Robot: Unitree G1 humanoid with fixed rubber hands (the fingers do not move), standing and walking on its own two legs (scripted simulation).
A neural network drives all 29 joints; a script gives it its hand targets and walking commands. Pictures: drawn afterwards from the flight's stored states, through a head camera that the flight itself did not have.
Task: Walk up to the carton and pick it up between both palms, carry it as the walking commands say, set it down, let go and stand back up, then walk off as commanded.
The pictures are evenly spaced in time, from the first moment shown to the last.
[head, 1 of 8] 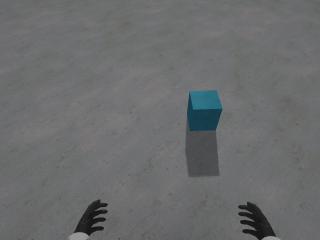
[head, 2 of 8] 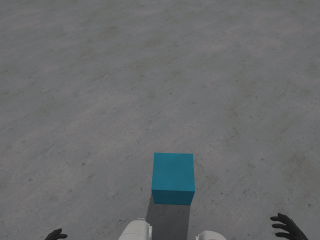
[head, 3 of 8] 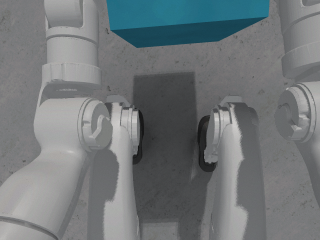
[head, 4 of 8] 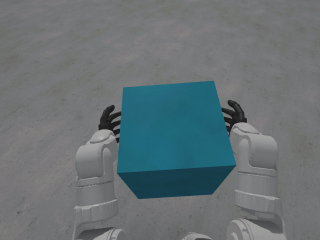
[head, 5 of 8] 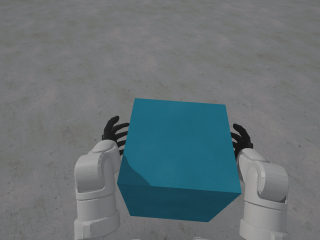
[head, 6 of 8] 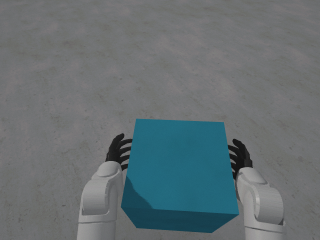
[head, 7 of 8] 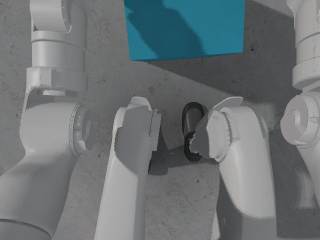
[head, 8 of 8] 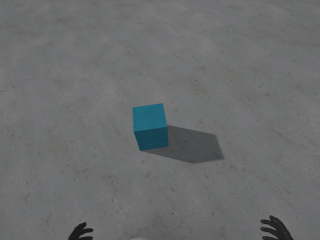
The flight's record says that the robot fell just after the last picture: no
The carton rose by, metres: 0.69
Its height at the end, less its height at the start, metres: +0.00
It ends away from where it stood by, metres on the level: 1.74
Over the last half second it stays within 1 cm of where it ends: yes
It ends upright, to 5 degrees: yes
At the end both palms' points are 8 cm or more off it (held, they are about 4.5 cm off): yes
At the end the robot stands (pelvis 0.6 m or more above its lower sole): yes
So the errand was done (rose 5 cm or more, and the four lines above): yes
